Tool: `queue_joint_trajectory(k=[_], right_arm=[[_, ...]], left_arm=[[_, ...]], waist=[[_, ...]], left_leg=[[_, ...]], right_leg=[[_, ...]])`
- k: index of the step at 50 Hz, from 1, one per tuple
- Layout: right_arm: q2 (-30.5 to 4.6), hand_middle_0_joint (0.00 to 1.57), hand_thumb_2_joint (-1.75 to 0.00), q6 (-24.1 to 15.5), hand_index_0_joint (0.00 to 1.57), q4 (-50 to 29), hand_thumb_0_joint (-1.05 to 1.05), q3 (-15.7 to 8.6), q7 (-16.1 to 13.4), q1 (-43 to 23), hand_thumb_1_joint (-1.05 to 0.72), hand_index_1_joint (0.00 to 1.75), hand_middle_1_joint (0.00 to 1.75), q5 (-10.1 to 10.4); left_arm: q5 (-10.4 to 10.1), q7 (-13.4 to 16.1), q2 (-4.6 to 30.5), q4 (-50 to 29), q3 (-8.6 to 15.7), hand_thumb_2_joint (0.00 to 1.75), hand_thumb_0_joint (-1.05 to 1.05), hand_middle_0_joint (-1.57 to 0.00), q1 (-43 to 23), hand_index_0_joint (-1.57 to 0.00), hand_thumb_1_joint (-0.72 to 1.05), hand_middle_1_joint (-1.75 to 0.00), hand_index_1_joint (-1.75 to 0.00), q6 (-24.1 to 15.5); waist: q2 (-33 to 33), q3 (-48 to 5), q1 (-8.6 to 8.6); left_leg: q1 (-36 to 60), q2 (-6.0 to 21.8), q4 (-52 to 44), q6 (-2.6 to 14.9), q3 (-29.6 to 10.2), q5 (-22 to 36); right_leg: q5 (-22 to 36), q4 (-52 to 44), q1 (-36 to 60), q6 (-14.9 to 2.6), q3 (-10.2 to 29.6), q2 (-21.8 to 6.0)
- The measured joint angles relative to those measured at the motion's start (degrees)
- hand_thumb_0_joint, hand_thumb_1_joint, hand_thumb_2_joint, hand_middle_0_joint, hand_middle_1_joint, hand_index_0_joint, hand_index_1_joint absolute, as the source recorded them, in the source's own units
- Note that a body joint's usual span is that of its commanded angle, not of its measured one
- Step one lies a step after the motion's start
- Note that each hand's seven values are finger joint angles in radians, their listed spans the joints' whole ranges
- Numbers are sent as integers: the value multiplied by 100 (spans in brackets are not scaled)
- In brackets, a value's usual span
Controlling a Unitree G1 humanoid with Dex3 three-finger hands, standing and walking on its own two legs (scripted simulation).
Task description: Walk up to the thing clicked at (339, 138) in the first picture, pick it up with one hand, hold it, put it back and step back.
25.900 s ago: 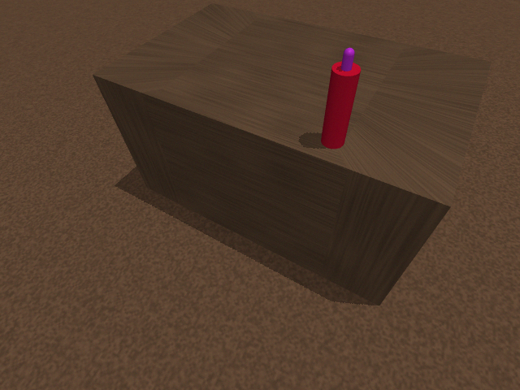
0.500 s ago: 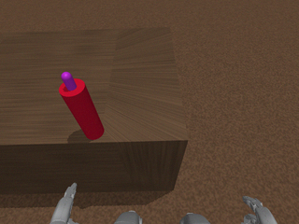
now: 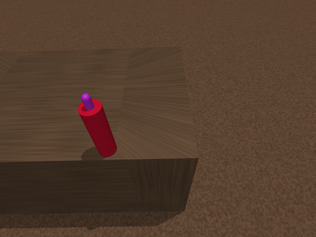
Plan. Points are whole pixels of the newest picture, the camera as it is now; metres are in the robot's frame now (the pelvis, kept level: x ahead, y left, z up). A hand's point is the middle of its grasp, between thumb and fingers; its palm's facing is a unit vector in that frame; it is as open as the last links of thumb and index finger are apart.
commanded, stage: stand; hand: left
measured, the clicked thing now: (98, 126) +0.41 +0.23 +0.01
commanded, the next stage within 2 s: none
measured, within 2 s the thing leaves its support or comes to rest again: neither
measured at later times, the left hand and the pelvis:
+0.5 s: hand out of the picture +0.05 +0.24 -0.15, palm faces -0.02 -0.94 -0.34, open 7.4 cm; pelvis +0.00 -0.01 +0.01, yaw +0 degrees
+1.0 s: hand out of the picture +0.08 +0.24 -0.15, palm faces -0.03 -0.94 -0.34, open 7.3 cm; pelvis +0.01 -0.01 +0.01, yaw -1 degrees
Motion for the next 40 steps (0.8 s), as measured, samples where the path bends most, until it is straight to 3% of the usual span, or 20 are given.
queue_joint_trajectory(k=[9,15,23,40], right_arm=[[-50,20,-90,25,20,270,0,-16,35,-148,-90,30,30,33],[-109,20,-90,37,20,385,0,-17,37,-164,-90,30,30,44],[-160,20,-90,38,20,476,0,9,35,-188,-90,30,30,57],[-188,20,-90,1,20,484,0,69,37,-312,-90,30,30,75]], left_arm=[[10,-12,-26,373,-14,82,0,-20,-164,-20,54,-29,-29,-63],[3,-14,-16,490,-5,87,0,-20,-244,-21,79,-30,-29,-74],[-15,-29,-1,565,1,89,0,-21,-357,-21,89,-30,-30,-67],[-43,-57,15,570,1,90,0,-21,-531,-21,91,-30,-30,-71]], waist=[[54,36,-20],[51,52,-28],[35,57,-40],[41,12,-68]], left_leg=[[216,33,-440,-39,-44,271],[286,58,-591,-59,-47,351],[334,74,-719,-70,-24,398],[429,80,-903,-70,22,439]], right_leg=[[250,-424,222,-23,-51,28],[330,-572,288,-37,-56,51],[370,-668,310,-48,-36,63],[412,-823,374,-40,4,65]])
